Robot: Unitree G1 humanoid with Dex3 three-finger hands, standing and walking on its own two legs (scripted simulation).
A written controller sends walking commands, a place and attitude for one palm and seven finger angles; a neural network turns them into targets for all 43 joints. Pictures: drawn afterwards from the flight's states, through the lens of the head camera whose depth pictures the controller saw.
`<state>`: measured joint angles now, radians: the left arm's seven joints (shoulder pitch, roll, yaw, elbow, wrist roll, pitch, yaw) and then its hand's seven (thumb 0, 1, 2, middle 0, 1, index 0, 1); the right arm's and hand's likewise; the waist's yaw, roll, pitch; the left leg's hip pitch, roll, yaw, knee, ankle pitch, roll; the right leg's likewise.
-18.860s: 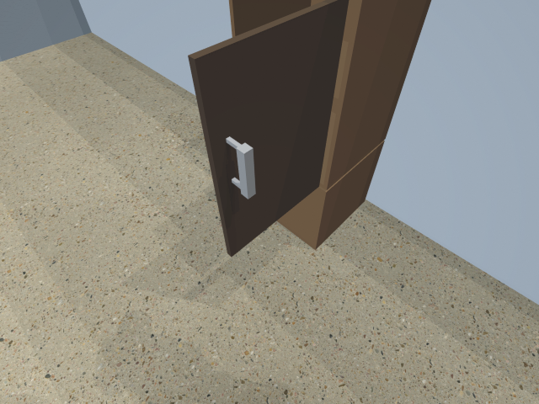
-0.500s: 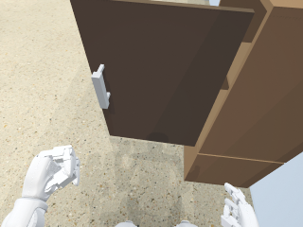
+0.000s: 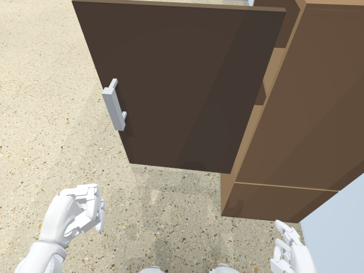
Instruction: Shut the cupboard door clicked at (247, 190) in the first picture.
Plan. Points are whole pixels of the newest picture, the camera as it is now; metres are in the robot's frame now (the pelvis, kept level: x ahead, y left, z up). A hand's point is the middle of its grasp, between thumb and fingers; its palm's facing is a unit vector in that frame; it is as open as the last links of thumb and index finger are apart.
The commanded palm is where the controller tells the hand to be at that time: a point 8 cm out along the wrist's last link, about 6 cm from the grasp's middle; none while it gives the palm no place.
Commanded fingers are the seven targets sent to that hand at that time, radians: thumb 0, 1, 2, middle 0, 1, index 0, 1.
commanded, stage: bring the fist close to the handle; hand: left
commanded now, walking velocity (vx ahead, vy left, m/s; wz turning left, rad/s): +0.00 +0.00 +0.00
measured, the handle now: (117, 105) +0.51 +0.21 +0.06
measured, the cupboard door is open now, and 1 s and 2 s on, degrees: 89 89 85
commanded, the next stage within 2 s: push the door shut along its arc in 1.40 s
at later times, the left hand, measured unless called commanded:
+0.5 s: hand (106, 167) +0.31 +0.18 +0.07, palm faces -0.06 -1.00 -0.04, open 3.1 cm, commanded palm +0.29 +0.23 +0.07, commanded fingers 0.00 0.90 0.90 -1.30 -1.50 -1.30 -1.50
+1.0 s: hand (118, 139) +0.39 +0.18 +0.07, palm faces -0.06 -1.00 -0.03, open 3.1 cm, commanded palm +0.37 +0.23 +0.07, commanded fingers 0.00 0.90 0.90 -1.30 -1.50 -1.30 -1.50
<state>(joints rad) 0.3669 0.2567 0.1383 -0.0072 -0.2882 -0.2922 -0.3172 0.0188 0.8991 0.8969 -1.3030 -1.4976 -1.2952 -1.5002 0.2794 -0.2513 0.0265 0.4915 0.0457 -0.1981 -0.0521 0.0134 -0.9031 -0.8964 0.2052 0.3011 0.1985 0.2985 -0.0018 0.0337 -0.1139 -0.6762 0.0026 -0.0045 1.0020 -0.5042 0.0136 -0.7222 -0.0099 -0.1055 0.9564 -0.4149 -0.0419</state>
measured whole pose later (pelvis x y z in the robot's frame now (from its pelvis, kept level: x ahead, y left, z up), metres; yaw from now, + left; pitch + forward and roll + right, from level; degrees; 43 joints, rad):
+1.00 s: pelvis +0.01 +0.00 +0.01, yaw -1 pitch +13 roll +0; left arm -0.37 0.31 0.22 0.65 -0.21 -0.30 -0.25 0.02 0.90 0.90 -1.30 -1.50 -1.30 -1.50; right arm 0.29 -0.26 0.02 0.60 0.05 -0.10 -0.04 0.01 -0.90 -0.90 0.21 0.30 0.20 0.30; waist -0.06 0.02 -0.10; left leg -0.70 0.00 0.02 0.94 -0.47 0.02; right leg -0.76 -0.01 -0.08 0.91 -0.38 -0.04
